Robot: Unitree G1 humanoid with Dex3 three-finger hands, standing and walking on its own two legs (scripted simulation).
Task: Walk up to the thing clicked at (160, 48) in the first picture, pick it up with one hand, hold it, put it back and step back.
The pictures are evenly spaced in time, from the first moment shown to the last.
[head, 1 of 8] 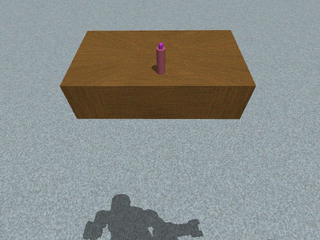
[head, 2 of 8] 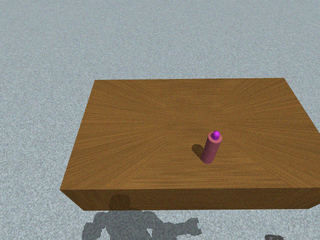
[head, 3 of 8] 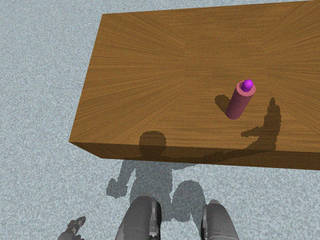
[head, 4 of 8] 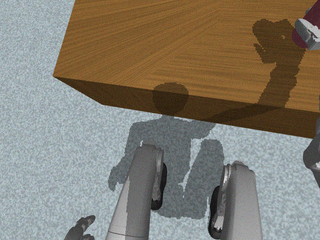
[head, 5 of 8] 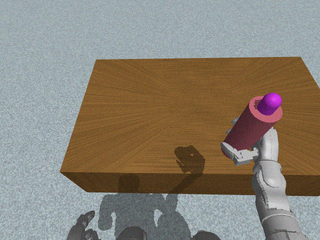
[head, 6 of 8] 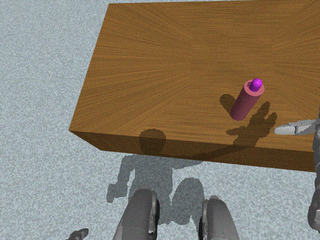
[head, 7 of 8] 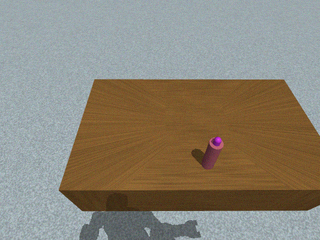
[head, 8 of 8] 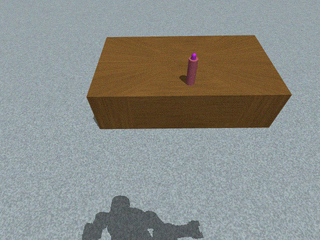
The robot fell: no
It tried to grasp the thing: yes
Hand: right
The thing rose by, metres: 0.36
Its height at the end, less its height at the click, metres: +0.00
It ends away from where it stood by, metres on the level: 0.02
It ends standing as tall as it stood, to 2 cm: yes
